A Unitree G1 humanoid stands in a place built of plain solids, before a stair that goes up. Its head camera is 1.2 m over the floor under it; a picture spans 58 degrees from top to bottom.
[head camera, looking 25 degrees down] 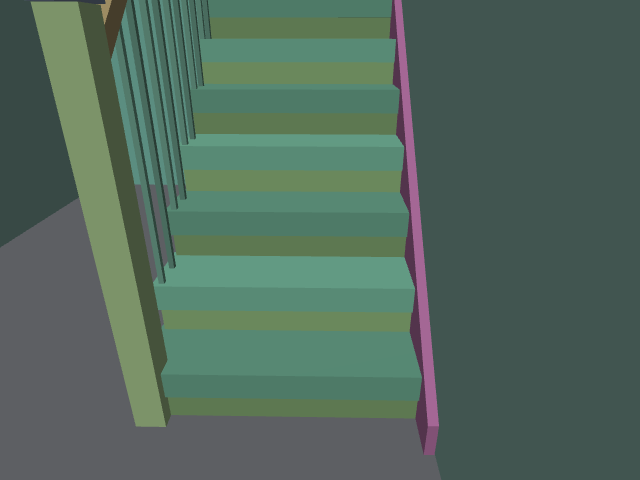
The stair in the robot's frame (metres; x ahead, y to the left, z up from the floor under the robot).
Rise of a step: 0.20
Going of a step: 0.23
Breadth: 0.94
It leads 1 degrees to the right of straight ahead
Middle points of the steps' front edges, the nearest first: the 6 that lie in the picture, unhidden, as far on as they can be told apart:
1.09 0.10 0.20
1.32 0.13 0.40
1.54 0.13 0.60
1.77 0.13 0.80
1.99 0.12 1.00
2.22 0.12 1.20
